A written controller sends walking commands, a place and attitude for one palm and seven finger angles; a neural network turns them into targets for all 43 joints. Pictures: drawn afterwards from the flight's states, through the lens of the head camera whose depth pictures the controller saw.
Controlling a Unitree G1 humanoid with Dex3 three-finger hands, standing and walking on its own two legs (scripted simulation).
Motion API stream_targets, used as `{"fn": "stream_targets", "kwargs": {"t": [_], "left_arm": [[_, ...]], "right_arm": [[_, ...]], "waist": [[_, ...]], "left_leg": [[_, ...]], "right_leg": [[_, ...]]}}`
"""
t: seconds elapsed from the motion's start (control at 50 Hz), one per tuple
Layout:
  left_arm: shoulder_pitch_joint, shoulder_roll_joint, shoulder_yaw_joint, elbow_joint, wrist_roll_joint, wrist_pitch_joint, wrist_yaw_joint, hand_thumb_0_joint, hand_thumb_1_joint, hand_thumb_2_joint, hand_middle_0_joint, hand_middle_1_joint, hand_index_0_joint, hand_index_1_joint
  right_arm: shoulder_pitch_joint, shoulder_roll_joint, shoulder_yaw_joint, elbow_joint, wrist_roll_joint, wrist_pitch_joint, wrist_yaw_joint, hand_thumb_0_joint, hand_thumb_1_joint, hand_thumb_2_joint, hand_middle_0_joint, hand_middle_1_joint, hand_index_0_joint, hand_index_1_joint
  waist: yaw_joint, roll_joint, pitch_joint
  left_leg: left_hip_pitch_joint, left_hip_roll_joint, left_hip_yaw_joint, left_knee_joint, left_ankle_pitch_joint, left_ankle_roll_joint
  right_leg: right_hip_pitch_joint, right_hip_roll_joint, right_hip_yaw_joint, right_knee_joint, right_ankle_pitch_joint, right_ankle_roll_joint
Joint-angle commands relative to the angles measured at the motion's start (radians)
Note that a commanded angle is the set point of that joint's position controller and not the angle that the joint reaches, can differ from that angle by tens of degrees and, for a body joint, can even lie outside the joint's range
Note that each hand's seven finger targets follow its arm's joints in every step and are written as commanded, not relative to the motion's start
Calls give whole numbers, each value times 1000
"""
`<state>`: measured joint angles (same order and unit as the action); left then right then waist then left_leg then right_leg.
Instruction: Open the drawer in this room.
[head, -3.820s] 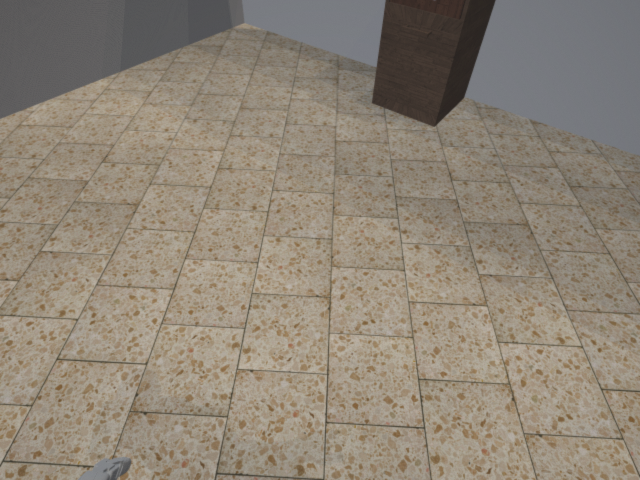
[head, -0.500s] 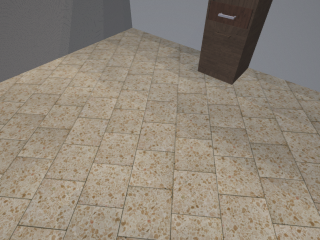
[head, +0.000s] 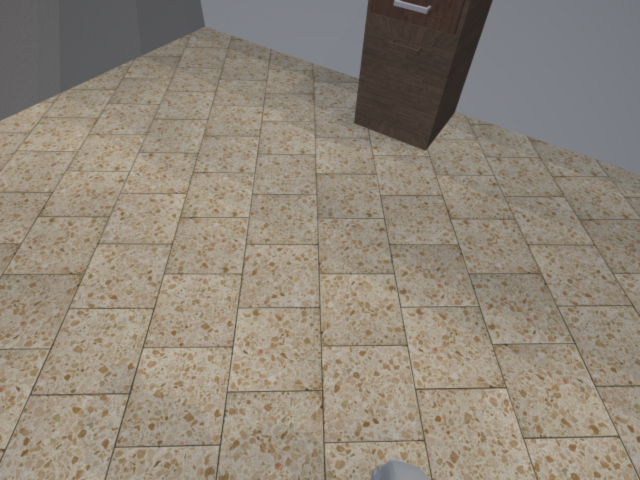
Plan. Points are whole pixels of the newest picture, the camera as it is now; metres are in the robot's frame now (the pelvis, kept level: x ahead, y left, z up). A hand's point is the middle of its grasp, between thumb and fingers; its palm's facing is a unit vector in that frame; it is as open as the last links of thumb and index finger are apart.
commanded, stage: turn or walk to find it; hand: left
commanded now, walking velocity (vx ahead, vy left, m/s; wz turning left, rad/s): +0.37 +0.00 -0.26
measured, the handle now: (412, 5) +1.85 -0.32 -0.11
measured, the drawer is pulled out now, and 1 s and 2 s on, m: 0.00 0.00 0.00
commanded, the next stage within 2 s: stand and wait in 0.30 s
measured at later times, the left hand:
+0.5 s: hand (249, 439) +0.21 +0.12 -0.17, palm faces -0.05 -0.98 -0.18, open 7.3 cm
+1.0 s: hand (254, 341) +0.37 +0.13 -0.18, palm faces -0.07 -0.97 -0.22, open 7.3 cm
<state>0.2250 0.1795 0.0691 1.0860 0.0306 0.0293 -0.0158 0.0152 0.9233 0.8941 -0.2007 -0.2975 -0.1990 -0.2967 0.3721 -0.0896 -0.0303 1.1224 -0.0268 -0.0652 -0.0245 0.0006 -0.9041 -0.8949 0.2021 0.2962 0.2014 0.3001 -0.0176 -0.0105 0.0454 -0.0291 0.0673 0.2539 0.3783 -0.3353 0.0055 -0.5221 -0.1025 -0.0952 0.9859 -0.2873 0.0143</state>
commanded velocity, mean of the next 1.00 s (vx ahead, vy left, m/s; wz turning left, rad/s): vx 0.19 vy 0.00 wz -0.07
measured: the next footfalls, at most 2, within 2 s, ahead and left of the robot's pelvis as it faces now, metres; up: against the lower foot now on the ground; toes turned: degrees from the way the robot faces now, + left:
right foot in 0.18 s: +0.20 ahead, -0.15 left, +0.00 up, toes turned -13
left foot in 0.64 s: +0.38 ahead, +0.06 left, +0.00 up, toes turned +5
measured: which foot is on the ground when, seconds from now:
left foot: down 0.00-0.20, up 0.22-0.62, down 0.64-1.00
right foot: up 0.00-0.16, down 0.18-0.64, up 0.66-0.96, down 0.98-1.00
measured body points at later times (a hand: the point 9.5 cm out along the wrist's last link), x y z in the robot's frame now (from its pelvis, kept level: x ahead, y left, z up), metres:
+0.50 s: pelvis +0.20 -0.06 +0.00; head +0.22 -0.06 +0.45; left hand +0.21 +0.17 -0.16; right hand +0.26 -0.31 -0.15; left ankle +0.29 +0.08 -0.70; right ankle +0.17 -0.14 -0.74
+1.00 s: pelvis +0.32 -0.05 -0.01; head +0.32 -0.05 +0.44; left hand +0.37 +0.18 -0.16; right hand +0.33 -0.28 -0.17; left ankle +0.34 +0.06 -0.74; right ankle +0.31 -0.17 -0.74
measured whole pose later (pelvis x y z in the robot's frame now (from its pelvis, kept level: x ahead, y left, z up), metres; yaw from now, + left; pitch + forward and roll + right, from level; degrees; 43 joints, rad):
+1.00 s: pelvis +0.32 -0.05 -0.01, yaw -7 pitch -1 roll +1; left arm 0.24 0.18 0.03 1.09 0.03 0.00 0.02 0.01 0.93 0.89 -0.20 -0.30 -0.20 -0.30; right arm 0.23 -0.16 -0.04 1.10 -0.02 0.00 -0.02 -0.01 -0.93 -0.89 0.20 0.30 0.20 0.30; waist 0.00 -0.02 0.02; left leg -0.22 0.05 0.19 0.53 -0.28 0.02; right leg -0.24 -0.08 -0.08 0.56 -0.28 0.02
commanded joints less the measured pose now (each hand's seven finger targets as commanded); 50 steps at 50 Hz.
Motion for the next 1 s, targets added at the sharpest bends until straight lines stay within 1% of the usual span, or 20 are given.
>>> {"fn": "stream_targets", "kwargs": {"t": [0.0, 0.06, 0.1, 0.12, 0.14, 0.16, 0.18, 0.22, 0.26, 0.32, 0.38, 0.52, 0.58, 0.6, 0.62, 0.64, 0.72, 0.88, 0.92, 0.98], "left_arm": [[-128, -18, -4, -114, -1, -30, -16, 0, 900, 900, -200, -300, -200, -300], [-149, -6, -2, -127, -3, -41, -15, 0, 900, 900, -200, -300, -200, -300], [-51, 19, 6, -103, 0, -51, -13, 0, 900, 900, -200, -300, -200, -300], [76, 48, 14, -63, 4, -62, -10, 0, 900, 900, -200, -300, -200, -300], [233, 117, 34, -16, 9, -77, -2, 0, 900, 900, -200, -300, -200, -300], [344, 243, 64, 9, 6, -84, 16, 0, 900, 900, -200, -300, -200, -300], [351, 284, 66, 14, -20, -80, 24, 0, 900, 900, -200, -300, -200, -300], [191, 215, 49, -29, -20, -85, 28, 0, 900, 900, -200, -300, -200, -300], [67, 139, 24, -58, -15, -93, 31, 0, 900, 900, -200, -300, -200, -300], [39, 99, -2, -52, -7, -105, 29, 0, 900, 900, -200, -300, -200, -300], [45, 96, -8, -41, -7, -111, 31, 0, 900, 900, -200, -300, -200, -300], [138, 124, -4, 2, -8, -105, 28, 0, 900, 900, -200, -300, -200, -300], [141, 102, -8, 15, -15, -94, 36, 0, 900, 900, -200, -300, -200, -300], [165, 76, -16, 10, -19, -91, 37, 0, 900, 900, -200, -300, -200, -300], [209, 30, -26, 4, -30, -89, 37, 0, 900, 900, -200, -300, -200, -300], [193, 29, -32, -4, -27, -85, 42, 0, 900, 900, -200, -300, -200, -300], [112, 8, -31, 8, -14, -53, 39, 0, 900, 900, -200, -300, -200, -300], [123, -18, -39, 5, -7, -27, 42, 0, 900, 900, -200, -300, -200, -300], [154, 4, -36, 20, -4, -35, 38, 0, 900, 900, -200, -300, -200, -300], [165, 107, -18, 13, 5, -45, 34, 0, 900, 900, -200, -300, -200, -300]], "right_arm": [[121, -157, -34, 5, -7, -7, -9, 0, -900, -900, 200, 300, 200, 300], [118, -172, -40, 11, -12, -3, -2, 0, -900, -900, 200, 300, 200, 300], [91, -198, -45, 6, -8, -1, 0, 0, -900, -900, 200, 300, 200, 300], [73, -206, -45, 3, -2, -1, 2, 0, -900, -900, 200, 300, 200, 300], [62, -197, -44, -9, 6, -3, 13, 0, -900, -900, 200, 300, 200, 300], [81, -126, -28, -47, 20, -6, 22, 0, -900, -900, 200, 300, 200, 300], [5, -136, -25, -89, 22, 2, 22, 0, -900, -900, 200, 300, 200, 300], [-94, -134, -35, -96, 15, 4, 27, 0, -900, -900, 200, 300, 200, 300], [-75, -117, -36, -83, 3, 15, 25, 0, -900, -900, 200, 300, 200, 300], [-4, -88, -27, -60, -2, 45, 27, 0, -900, -900, 200, 300, 200, 300], [-36, -81, -21, -80, 6, 55, 29, 0, -900, -900, 200, 300, 200, 300], [-236, -118, -19, -152, 6, 25, 44, 0, -900, -900, 200, 300, 200, 300], [-121, -143, -19, -105, 4, 9, 29, 0, -900, -900, 200, 300, 200, 300], [-19, -199, -29, -75, -1, 0, 19, 0, -900, -900, 200, 300, 200, 300], [64, -284, -44, -60, -4, 0, 8, 0, -900, -900, 200, 300, 200, 300], [69, -286, -38, -47, 6, 17, 3, 0, -900, -900, 200, 300, 200, 300], [-115, -187, -8, -79, 5, 24, -8, 0, -900, -900, 200, 300, 200, 300], [-149, -182, -23, -73, 6, 38, -7, 0, -900, -900, 200, 300, 200, 300], [-134, -179, -26, -63, 9, 44, -1, 0, -900, -900, 200, 300, 200, 300], [-125, -130, -21, -80, 9, 55, 17, 0, -900, -900, 200, 300, 200, 300]], "waist": [[-25, 135, 133], [-23, 129, 129], [35, 99, 65], [95, 64, -10], [166, -30, -122], [192, -296, -239], [178, -277, -236], [138, -135, -69], [52, -3, -2], [-13, -54, 17], [-26, -68, 26], [44, -86, 28], [-9, -11, -29], [-35, 97, -122], [-45, 275, -217], [-42, 298, -214], [8, 154, -16], [37, 128, -42], [47, 111, -37], [58, -66, 55]], "left_leg": [[-2, 265, -123, -197, 277, 119], [1, 275, -99, -147, 366, 108], [-5, 266, -49, -11, 574, 90], [-41, 229, -10, 161, 655, 63], [-177, 178, 19, 405, 570, 26], [-462, 40, 17, 725, -51, -19], [-575, -1, -127, 917, -244, -15], [-637, 83, -211, 1006, -75, -9], [-550, 128, -235, 909, 4, -15], [-458, 111, -193, 753, 56, -46], [-433, 97, -176, 593, 100, -64], [-418, 59, -147, 301, 116, -44], [-188, 22, -126, 102, 256, -31], [9, 109, -220, 78, 505, 4], [186, 313, -422, 89, 827, 108], [137, 396, -465, 20, 897, 189], [-151, 284, -330, -68, 623, 145], [-207, 197, -258, -94, 261, 112], [-239, 167, -240, -64, 31, 69], [-389, 37, -153, 95, -244, -1]], "right_leg": [[-107, -15, -24, -173, 43, -5], [-17, 16, -54, -284, 28, -30], [144, 61, -89, -344, 27, -57], [322, 90, -103, -414, 72, -71], [561, 33, -16, -452, 89, -103], [786, -251, 415, -561, 80, -202], [775, -334, 620, -697, 117, -260], [551, -294, 506, -729, 23, -239], [347, -251, 354, -758, 17, -205], [219, -168, 156, -775, 219, -159], [213, -142, 94, -759, 405, -170], [380, -166, 148, -724, 319, -167], [386, -97, 79, -522, 474, -108], [299, -32, 32, -351, 376, -58], [139, 64, -46, -149, -26, -8], [112, 85, 3, 14, -378, -1], [138, -3, 60, -11, -237, 14], [282, 18, 9, -373, -26, 29], [353, 32, -13, -493, 40, 22], [342, -108, 209, -686, -253, -59]]}}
